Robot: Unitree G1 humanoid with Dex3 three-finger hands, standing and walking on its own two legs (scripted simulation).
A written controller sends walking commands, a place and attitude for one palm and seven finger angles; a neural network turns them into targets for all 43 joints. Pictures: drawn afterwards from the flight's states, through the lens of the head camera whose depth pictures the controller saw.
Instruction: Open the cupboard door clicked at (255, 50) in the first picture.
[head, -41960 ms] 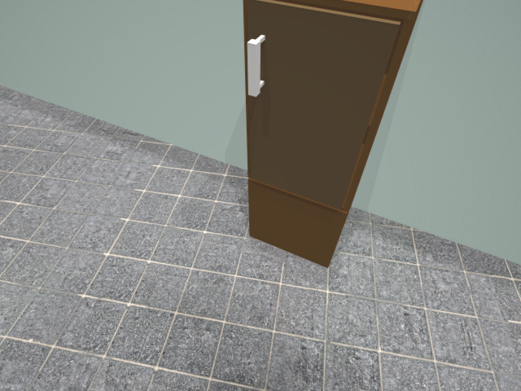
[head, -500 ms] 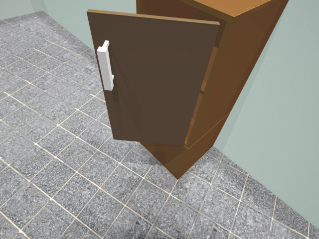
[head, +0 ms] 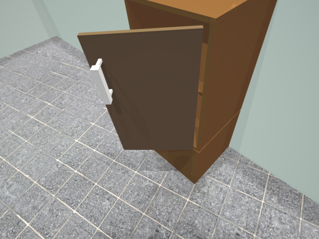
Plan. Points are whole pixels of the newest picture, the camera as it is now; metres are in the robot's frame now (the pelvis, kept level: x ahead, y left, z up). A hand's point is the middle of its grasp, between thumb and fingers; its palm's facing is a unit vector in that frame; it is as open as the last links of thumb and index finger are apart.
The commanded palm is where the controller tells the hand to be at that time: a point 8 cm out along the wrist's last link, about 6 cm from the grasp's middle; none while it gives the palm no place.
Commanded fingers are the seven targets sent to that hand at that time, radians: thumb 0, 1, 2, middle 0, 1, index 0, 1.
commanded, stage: come to a stop and stand still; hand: left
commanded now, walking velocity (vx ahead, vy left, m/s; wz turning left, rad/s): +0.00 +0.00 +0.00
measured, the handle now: (103, 82) +0.54 +0.22 +0.11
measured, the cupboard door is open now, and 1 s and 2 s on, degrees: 42 42 42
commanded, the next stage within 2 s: look again from close up in 0.58 s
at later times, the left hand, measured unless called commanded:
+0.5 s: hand out of the picture +0.04 +0.14 -0.16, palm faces +0.04 -0.97 -0.25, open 7.3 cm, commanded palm none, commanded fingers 0.00 0.90 0.90 -0.20 -0.30 -0.20 -0.30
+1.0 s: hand out of the picture +0.02 +0.13 -0.17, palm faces +0.07 -0.97 -0.22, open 7.3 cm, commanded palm none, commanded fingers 0.00 0.90 0.90 -0.20 -0.30 -0.20 -0.30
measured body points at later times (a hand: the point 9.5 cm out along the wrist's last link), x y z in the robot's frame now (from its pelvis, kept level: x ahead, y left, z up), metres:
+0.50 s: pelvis +0.02 -0.05 +0.00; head +0.04 -0.07 +0.45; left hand +0.04 +0.19 -0.14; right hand +0.01 -0.26 -0.17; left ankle -0.03 +0.10 -0.74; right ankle +0.03 -0.13 -0.74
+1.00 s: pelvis +0.02 -0.05 +0.00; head +0.03 -0.06 +0.45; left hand +0.02 +0.18 -0.15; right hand +0.01 -0.26 -0.17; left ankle -0.03 +0.10 -0.74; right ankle +0.03 -0.13 -0.74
